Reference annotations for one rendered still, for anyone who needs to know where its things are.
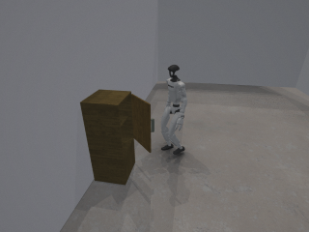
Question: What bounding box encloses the robot right shin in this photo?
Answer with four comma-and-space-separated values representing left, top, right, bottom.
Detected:
161, 131, 171, 146

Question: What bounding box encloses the cupboard door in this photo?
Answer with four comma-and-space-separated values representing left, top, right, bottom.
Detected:
131, 94, 152, 153

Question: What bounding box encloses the handle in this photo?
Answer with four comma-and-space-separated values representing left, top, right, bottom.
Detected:
151, 118, 155, 132

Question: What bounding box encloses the robot left upper arm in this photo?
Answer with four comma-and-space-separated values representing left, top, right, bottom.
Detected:
177, 81, 187, 102

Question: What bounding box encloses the robot left forearm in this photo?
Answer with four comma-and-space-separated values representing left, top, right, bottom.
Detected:
179, 98, 187, 118

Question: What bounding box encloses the humanoid robot head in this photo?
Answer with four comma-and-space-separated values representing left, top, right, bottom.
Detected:
168, 65, 180, 82

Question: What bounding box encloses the robot right forearm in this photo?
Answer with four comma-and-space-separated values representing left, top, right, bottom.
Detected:
166, 94, 171, 107

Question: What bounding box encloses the robot left hand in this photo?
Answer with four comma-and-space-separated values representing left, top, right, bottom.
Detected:
175, 117, 183, 131

